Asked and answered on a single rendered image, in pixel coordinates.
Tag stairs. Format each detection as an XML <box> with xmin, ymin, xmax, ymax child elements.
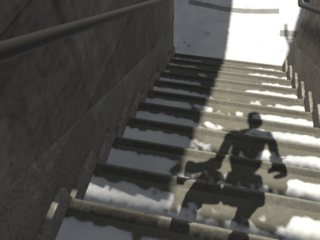
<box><xmin>55</xmin><ymin>53</ymin><xmax>320</xmax><ymax>240</ymax></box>

